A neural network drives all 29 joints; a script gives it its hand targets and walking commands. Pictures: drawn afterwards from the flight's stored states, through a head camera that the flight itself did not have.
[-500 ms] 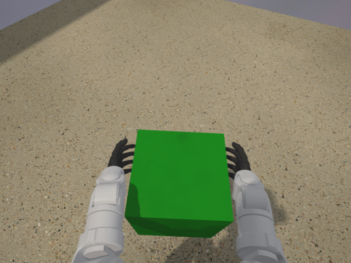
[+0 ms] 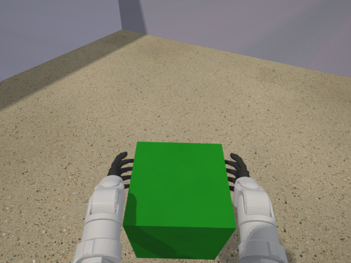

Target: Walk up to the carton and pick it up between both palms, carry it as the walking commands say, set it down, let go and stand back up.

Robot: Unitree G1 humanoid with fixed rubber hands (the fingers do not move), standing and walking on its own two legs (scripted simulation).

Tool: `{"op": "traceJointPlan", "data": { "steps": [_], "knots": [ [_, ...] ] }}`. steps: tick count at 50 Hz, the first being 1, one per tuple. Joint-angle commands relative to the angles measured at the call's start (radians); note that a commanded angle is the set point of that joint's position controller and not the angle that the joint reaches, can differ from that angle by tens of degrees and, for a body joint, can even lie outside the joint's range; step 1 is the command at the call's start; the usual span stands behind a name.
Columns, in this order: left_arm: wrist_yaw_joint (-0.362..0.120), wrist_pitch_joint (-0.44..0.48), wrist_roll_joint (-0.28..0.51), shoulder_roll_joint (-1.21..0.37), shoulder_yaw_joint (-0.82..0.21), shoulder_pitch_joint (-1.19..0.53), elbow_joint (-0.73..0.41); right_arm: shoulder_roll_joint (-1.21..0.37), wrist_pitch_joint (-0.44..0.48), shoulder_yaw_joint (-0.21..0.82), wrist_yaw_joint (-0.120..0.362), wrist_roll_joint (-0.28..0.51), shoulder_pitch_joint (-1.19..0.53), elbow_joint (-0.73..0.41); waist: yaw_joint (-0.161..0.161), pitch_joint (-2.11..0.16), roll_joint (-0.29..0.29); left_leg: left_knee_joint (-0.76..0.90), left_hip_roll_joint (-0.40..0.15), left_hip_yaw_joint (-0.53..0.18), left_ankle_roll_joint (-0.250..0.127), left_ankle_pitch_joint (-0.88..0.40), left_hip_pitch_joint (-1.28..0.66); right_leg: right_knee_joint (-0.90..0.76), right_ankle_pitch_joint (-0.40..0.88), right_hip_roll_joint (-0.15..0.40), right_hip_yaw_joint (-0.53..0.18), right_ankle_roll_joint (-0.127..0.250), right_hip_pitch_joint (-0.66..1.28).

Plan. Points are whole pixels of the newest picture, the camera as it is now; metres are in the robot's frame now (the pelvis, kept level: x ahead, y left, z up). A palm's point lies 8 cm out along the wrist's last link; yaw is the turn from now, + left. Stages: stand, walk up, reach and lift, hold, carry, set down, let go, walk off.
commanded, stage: reach and lift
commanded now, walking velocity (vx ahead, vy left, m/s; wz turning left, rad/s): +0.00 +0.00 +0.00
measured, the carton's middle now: (177, 203) +0.29 -0.02 -0.03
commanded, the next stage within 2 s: hold in 1.20 s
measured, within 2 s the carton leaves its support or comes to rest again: neither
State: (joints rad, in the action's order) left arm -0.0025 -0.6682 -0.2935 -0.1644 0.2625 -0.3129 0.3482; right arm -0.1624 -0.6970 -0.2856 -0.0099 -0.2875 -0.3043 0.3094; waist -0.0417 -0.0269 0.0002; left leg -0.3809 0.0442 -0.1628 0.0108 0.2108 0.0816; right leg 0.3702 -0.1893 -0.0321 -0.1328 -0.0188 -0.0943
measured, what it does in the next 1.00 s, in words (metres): stands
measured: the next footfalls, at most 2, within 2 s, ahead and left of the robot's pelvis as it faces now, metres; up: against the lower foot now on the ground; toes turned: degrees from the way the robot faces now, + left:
none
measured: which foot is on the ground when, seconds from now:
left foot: down 0.00-1.00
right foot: down 0.00-1.00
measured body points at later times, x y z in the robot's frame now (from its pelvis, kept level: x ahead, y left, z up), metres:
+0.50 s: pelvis -0.01 +0.00 +0.00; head -0.05 +0.00 +0.45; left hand +0.30 +0.15 +0.04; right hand +0.30 -0.16 +0.04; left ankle +0.01 +0.13 -0.75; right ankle +0.02 -0.13 -0.75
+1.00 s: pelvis +0.00 +0.00 +0.00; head -0.05 -0.01 +0.45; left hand +0.30 +0.15 +0.04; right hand +0.30 -0.16 +0.04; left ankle +0.01 +0.13 -0.75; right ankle +0.02 -0.13 -0.75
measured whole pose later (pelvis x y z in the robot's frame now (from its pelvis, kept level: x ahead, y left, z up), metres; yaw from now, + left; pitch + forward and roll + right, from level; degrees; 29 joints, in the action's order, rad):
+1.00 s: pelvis +0.00 +0.00 +0.00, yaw +0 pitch -7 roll +0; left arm -0.01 -0.74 -0.30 -0.16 0.25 -0.29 0.27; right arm -0.16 -0.75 -0.24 0.00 -0.29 -0.30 0.27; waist 0.00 0.01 0.00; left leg -0.36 0.03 -0.15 0.02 0.20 0.03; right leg 0.36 -0.18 -0.03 -0.12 -0.01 -0.05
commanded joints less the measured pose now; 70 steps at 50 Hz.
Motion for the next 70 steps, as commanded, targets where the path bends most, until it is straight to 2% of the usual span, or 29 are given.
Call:
{"op": "traceJointPlan", "data": {
  "steps": [1, 11, 22, 34, 55, 70],
  "knots": [
    [-0.249, -0.003, 0.255, -0.940, -0.558, -0.538, -0.013, -0.962, -0.010, 0.565, 0.239, 0.256, -0.514, 0.000, 0.000, -0.185, 0.003, 0.084, 0.049, 0.087, 0.000, -0.114, 0.000, -0.049, 0.173, -0.053, 0.089, -0.011, 0.118],
    [-0.242, -0.029, 0.245, -0.936, -0.531, -0.549, -0.028, -0.938, -0.028, 0.561, 0.250, 0.255, -0.548, -0.008, 0.023, -0.173, -0.001, 0.088, 0.047, 0.090, 0.004, -0.116, -0.022, -0.053, 0.148, -0.052, 0.086, -0.003, 0.117],
    [-0.241, -0.032, 0.250, -0.942, -0.548, -0.549, -0.055, -0.938, -0.015, 0.562, 0.252, 0.248, -0.550, -0.014, 0.024, -0.189, -0.004, 0.081, 0.046, 0.086, 0.013, -0.131, -0.036, -0.049, 0.141, -0.055, 0.085, 0.004, 0.115],
    [-0.246, -0.035, 0.239, -0.917, -0.529, -0.547, -0.048, -0.955, -0.017, 0.557, 0.249, 0.246, -0.550, -0.005, 0.044, -0.179, 0.001, 0.080, 0.048, 0.092, 0.006, -0.109, -0.028, -0.052, 0.113, -0.053, 0.079, -0.001, 0.107],
    [-0.239, -0.051, 0.266, -0.915, -0.572, -0.442, -0.120, -0.954, -0.030, 0.607, 0.240, 0.272, -0.439, -0.087, 0.040, -0.188, 0.000, 0.081, 0.047, 0.080, 0.001, -0.195, -0.057, -0.050, 0.216, -0.055, 0.074, -0.008, 0.140],
    [-0.237, -0.057, 0.270, -0.924, -0.573, -0.436, -0.128, -0.950, -0.039, 0.611, 0.248, 0.283, -0.442, -0.098, 0.038, -0.151, -0.004, 0.083, 0.042, 0.075, -0.006, -0.115, -0.023, -0.052, 0.126, -0.052, 0.073, -0.003, 0.124]
  ]
}}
